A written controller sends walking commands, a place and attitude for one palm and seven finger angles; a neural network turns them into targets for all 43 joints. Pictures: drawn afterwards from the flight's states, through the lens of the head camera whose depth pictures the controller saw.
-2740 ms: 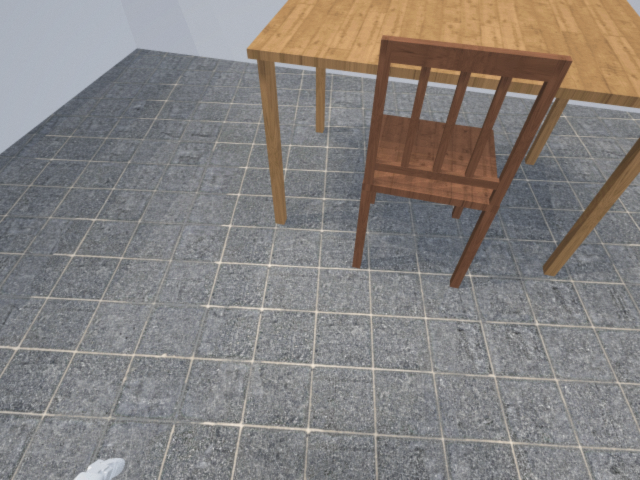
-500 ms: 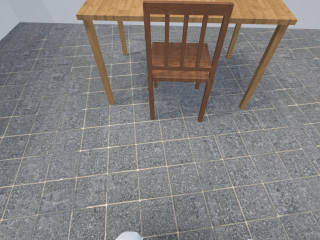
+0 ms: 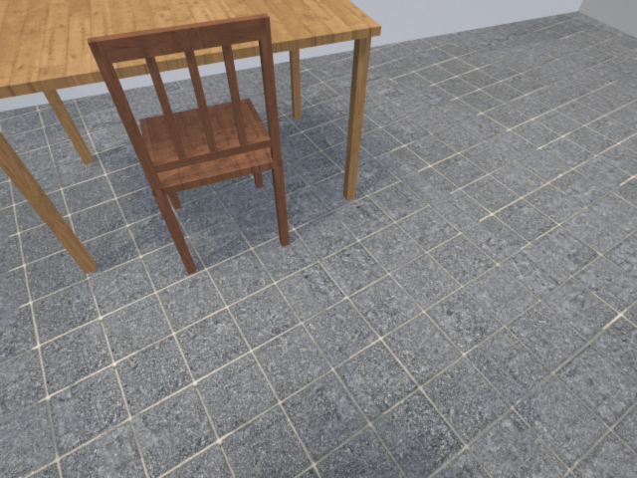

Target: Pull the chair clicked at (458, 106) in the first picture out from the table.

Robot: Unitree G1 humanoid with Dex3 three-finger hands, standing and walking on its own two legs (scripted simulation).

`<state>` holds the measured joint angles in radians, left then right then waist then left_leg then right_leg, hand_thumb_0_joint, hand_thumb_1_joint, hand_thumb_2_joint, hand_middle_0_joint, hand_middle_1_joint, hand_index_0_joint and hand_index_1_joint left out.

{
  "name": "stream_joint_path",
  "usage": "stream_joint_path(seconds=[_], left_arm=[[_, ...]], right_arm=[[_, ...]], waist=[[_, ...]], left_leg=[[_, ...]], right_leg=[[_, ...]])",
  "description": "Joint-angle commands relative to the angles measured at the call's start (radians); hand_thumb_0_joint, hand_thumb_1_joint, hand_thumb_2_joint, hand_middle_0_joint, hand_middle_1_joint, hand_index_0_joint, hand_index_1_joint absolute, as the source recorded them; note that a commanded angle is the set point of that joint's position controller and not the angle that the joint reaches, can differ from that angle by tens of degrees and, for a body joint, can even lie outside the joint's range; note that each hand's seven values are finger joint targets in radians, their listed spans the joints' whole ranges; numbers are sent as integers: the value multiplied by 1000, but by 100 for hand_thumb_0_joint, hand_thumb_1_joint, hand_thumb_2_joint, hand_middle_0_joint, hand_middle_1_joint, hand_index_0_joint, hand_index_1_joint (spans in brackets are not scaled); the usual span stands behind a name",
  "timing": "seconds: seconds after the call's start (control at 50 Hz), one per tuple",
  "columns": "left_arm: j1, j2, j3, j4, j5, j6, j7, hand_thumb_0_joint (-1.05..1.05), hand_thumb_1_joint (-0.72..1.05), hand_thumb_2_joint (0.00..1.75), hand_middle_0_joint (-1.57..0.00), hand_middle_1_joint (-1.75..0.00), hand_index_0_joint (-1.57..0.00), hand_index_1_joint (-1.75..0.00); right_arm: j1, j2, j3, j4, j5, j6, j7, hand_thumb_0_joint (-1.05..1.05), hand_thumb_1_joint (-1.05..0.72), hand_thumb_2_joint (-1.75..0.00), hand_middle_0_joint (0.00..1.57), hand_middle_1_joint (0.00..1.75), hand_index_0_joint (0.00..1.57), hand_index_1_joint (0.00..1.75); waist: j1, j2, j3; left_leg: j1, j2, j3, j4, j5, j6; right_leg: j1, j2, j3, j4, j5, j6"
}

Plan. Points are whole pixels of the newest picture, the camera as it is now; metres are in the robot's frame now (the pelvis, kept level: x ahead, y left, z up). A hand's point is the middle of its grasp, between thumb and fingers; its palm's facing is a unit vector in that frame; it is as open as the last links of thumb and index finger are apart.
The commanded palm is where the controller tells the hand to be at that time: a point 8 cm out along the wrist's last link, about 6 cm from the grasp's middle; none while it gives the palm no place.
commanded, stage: walk to a spot facing it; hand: left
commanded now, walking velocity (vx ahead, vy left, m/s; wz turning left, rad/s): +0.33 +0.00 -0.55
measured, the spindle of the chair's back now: (202, 105) +1.00 +0.36 -0.09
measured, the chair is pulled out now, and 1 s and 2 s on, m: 0.00 0.00 0.00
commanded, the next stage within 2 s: turn to face it in 0.98 s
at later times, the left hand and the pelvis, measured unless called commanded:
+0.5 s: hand (177, 441) +0.21 +0.24 -0.19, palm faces -0.18 -0.97 -0.15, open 7.4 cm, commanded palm none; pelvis +0.17 +0.04 +0.00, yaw -15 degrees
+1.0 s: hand (297, 267) +0.53 +0.07 -0.17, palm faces -0.55 -0.82 -0.13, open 7.4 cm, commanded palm none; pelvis +0.34 -0.01 +0.00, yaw -31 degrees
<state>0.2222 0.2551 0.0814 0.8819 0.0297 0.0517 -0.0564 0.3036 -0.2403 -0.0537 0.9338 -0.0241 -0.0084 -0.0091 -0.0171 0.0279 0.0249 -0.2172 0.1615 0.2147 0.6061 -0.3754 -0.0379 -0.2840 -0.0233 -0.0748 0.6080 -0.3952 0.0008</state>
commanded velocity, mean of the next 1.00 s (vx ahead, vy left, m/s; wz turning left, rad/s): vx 0.24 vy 0.00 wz -0.54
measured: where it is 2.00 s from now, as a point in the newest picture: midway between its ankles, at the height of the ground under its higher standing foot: (348, 403)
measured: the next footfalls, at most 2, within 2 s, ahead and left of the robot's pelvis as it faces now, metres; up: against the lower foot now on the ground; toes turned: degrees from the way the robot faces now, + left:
left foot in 0.40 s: +0.29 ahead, +0.11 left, +0.00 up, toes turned -5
right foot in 1.04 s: +0.43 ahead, -0.15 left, +0.00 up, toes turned -39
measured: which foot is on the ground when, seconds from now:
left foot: down 0.00-0.00, up 0.02-0.38, down 0.40-1.00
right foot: down 0.00-0.40, up 0.42-1.00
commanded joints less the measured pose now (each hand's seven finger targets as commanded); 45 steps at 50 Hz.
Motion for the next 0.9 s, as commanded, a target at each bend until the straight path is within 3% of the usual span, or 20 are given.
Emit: stream_joint_path(seconds=[0.0, 0.02, 0.04, 0.1, 0.16, 0.22, 0.3, 0.34, 0.36, 0.38, 0.4, 0.42, 0.44, 0.46, 0.5, 0.52, 0.6, 0.72, 0.84, 0.88], left_arm=[[320, 274, 53, 13, -18, -64, 41, 0, 90, 90, -20, -30, -20, -30], [291, 270, 57, 12, -17, -72, 51, 0, 90, 90, -20, -30, -20, -30], [220, 227, 47, -3, -16, -74, 56, 0, 90, 90, -20, -30, -20, -30], [99, 149, 16, -23, -10, -98, 53, 0, 90, 90, -20, -30, -20, -30], [120, 147, 13, 6, -9, -112, 52, 0, 90, 90, -20, -30, -20, -30], [135, 146, 11, 26, -8, -114, 54, 0, 90, 90, -20, -30, -20, -30], [114, 156, 20, 40, -2, -109, 57, 0, 90, 90, -20, -30, -20, -30], [75, 158, 28, 45, -3, -104, 58, 0, 90, 90, -20, -30, -20, -30], [72, 126, 28, 46, -7, -101, 54, 0, 90, 90, -20, -30, -20, -30], [116, 53, 24, 36, -19, -93, 44, 0, 90, 90, -20, -30, -20, -30], [140, 18, 14, 16, -21, -97, 37, 0, 90, 90, -20, -30, -20, -30], [101, 48, 19, 29, -12, -95, 39, 0, 90, 90, -20, -30, -20, -30], [69, 47, 17, 29, -9, -94, 31, 0, 90, 90, -20, -30, -20, -30], [61, 33, 19, 43, -2, -87, 20, 0, 90, 90, -20, -30, -20, -30], [113, -6, 18, 72, 4, -61, 14, 0, 90, 90, -20, -30, -20, -30], [140, -14, 19, 80, 3, -50, 15, 0, 90, 90, -20, -30, -20, -30], [98, -27, 23, 58, 8, -34, 15, 0, 90, 90, -20, -30, -20, -30], [-42, -41, 13, 12, 8, -30, 10, 0, 90, 90, -20, -30, -20, -30], [-176, -65, -6, -20, -1, -40, 11, 0, 90, 90, -20, -30, -20, -30], [-178, -68, -7, -27, -4, -43, 12, 0, 90, 90, -20, -30, -20, -30]], right_arm=[[-200, -113, -14, -176, -6, -24, 12, 0, -90, -90, 20, 30, 20, 30], [-217, -122, -19, -176, 1, -30, 14, 0, -90, -90, 20, 30, 20, 30], [-217, -133, -25, -158, -1, -33, 19, 0, -90, -90, 20, 30, 20, 30], [-117, -99, -25, -102, -8, -24, 28, 0, -90, -90, 20, 30, 20, 30], [-92, -78, -26, -94, -4, -22, 35, 0, -90, -90, 20, 30, 20, 30], [-131, -70, -26, -115, 0, -29, 39, 0, -90, -90, 20, 30, 20, 30], [-137, -56, -24, -130, 9, -48, 38, 0, -90, -90, 20, 30, 20, 30], [-18, -73, -32, -91, 9, -59, 27, 0, -90, -90, 20, 30, 20, 30], [122, -116, -42, -47, 4, -66, 11, 0, -90, -90, 20, 30, 20, 30], [274, -233, -67, -9, -15, -73, -4, 0, -90, -90, 20, 30, 20, 30], [319, -264, -59, -1, -14, -69, -9, 0, -90, -90, 20, 30, 20, 30], [226, -213, -46, -2, -6, -62, -17, 0, -90, -90, 20, 30, 20, 30], [137, -163, -32, -28, -1, -65, -17, 0, -90, -90, 20, 30, 20, 30], [76, -107, -21, -29, -3, -73, -16, 0, -90, -90, 20, 30, 20, 30], [47, -43, -6, -8, 3, -89, -19, 0, -90, -90, 20, 30, 20, 30], [45, -34, -5, -2, 8, -93, -22, 0, -90, -90, 20, 30, 20, 30], [100, -16, -10, 29, 14, -103, -25, 0, -90, -90, 20, 30, 20, 30], [201, -10, -1, 82, 15, -101, -27, 0, -90, -90, 20, 30, 20, 30], [247, -7, 0, 117, 3, -73, -29, 0, -90, -90, 20, 30, 20, 30], [218, -24, -9, 112, 1, -63, -31, 0, -90, -90, 20, 30, 20, 30]], waist=[[192, -292, -38], [167, -269, -41], [134, -201, -4], [29, -150, 48], [18, -168, 48], [25, -158, 75], [23, -163, 81], [-36, -122, 43], [-89, -32, -16], [-132, 258, -135], [-107, 394, -155], [-89, 294, -109], [-50, 174, -16], [-15, 103, 54], [33, 112, 59], [45, 126, 41], [41, 48, 40], [5, 50, 85], [-36, 86, 122], [-21, 106, 116]], left_leg=[[-640, -73, -125, 523, -282, -4], [-653, -42, -193, 578, -171, 5], [-636, -17, -209, 579, -93, 3], [-482, -16, -173, 460, 72, -27], [-439, -33, -153, 376, 153, -32], [-415, -40, -156, 279, 185, -28], [-236, -73, -147, 100, 140, -8], [-26, -97, -138, -16, 163, -3], [163, -96, -161, -81, 123, 2], [348, 149, -471, -210, -78, 56], [367, 321, -798, -402, -223, 106], [236, 333, -788, -461, -359, 104], [124, 306, -710, -463, -354, 118], [38, 263, -559, -461, -255, 98], [-20, 172, -317, -439, -4, 23], [-17, 160, -248, -436, 55, 21], [82, 165, -142, -434, 222, 56], [221, 179, -57, -407, 465, 89], [261, 168, 67, -316, 790, 131], [271, 181, 107, -269, 873, 140]], right_leg=[[436, -383, 656, -408, -52, -239], [401, -357, 670, -415, -116, -259], [334, -326, 606, -415, -179, -256], [150, -217, 370, -410, 53, -206], [128, -178, 315, -423, 123, -196], [113, -180, 325, -434, 100, -194], [70, -183, 339, -381, 134, -179], [5, -151, 324, -269, 141, -151], [-52, -75, 278, -65, 205, -123], [-194, 61, 159, 283, 1, -73], [-352, 125, 109, 561, -181, -46], [-365, 55, 173, 695, -92, -59], [-387, 3, 154, 738, -4, -57], [-385, -36, 143, 735, 84, -46], [-326, -43, 127, 698, 192, -24], [-324, -43, 121, 695, 212, -14], [-441, -64, 105, 662, 288, 12], [-555, -82, 45, 524, 317, 23], [-449, -34, -71, 249, 258, -1], [-394, -13, -89, 174, 229, -23]])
